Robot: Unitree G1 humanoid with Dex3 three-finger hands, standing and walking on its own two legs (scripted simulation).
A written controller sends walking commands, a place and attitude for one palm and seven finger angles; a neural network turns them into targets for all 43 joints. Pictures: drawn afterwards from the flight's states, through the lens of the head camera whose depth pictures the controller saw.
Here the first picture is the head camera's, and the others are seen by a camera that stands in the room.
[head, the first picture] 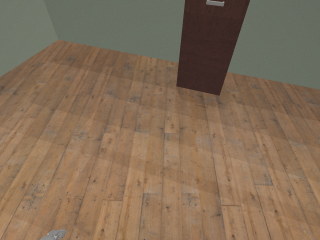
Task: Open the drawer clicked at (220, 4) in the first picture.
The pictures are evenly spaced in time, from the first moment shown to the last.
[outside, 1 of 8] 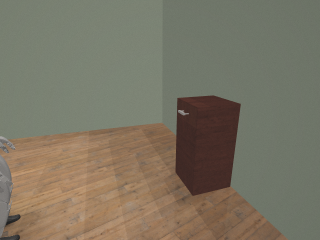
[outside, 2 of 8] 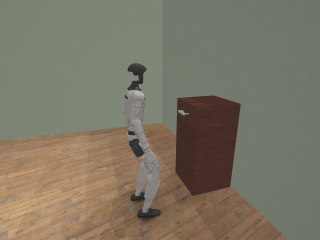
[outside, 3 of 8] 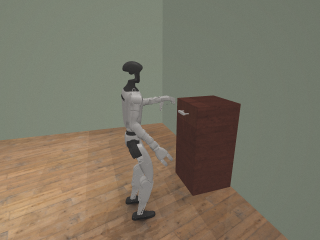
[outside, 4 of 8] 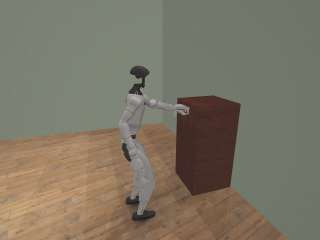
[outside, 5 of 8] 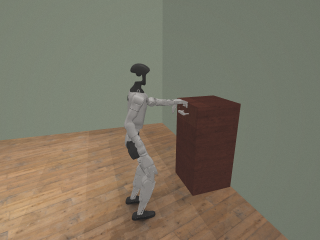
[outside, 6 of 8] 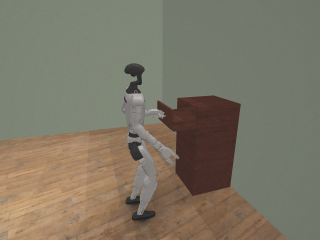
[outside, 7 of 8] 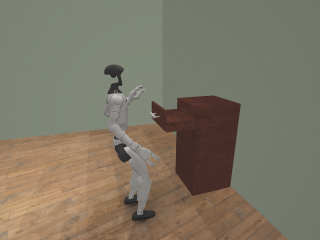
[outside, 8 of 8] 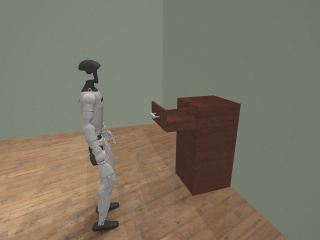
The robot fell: no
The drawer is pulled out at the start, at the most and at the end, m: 0.00 0.30 0.30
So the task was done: yes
